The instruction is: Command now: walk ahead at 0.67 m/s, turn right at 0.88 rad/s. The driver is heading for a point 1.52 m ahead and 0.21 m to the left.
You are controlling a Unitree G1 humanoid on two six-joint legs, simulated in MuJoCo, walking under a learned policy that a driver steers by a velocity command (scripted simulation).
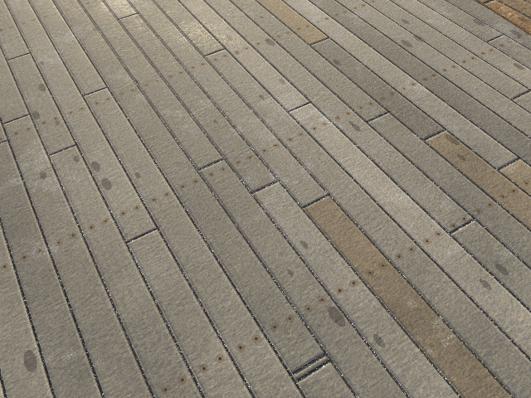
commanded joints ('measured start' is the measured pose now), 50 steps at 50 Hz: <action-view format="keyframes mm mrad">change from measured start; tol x32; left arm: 1 -24 204 56 -68 7 -21 3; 50 15 159 6 39 27 -71 36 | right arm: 1 -196 -59 -2 -132 10 -33 -2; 6 293 -252 -63 -46 -29 -71 -66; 25 367 -32 -43 23 52 14 -53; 50 -172 -26 -26 -115 -10 18 69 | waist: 1 20 -152 90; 7 -158 320 -243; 25 -57 -269 -231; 50 -33 -87 199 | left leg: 1 16 -52 35 -127 2 -3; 5 563 -13 20 -272 69 75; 7 816 431 -683 -451 -77 248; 15 458 158 -162 -344 947 274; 22 247 61 -250 -227 520 166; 25 21 -141 15 300 -478 94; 42 -362 112 61 373 107 85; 50 -39 33 186 -39 -54 193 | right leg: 1 -100 -178 279 -123 -143 -147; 5 -256 -65 136 271 347 -10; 8 -596 -16 -115 856 -236 39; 22 -77 -34 -248 136 237 75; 25 166 -600 195 57 673 -134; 30 -53 -369 -32 -189 -233 -67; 50 42 -456 -498 -288 224 -50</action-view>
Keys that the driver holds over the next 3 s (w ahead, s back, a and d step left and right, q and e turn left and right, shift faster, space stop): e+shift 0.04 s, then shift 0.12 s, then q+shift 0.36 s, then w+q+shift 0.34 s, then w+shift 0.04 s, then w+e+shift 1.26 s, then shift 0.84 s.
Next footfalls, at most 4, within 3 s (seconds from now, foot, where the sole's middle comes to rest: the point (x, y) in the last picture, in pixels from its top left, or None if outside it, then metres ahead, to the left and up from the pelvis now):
0.10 left None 0.19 0.15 -0.78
0.48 right None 0.32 -0.06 -0.78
1.06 left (176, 387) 0.50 0.33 -0.78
1.54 right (201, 245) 0.94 0.34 -0.78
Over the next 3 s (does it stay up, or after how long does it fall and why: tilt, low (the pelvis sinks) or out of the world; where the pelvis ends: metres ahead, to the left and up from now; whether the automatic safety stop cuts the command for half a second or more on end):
stays up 1.62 0.17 0.00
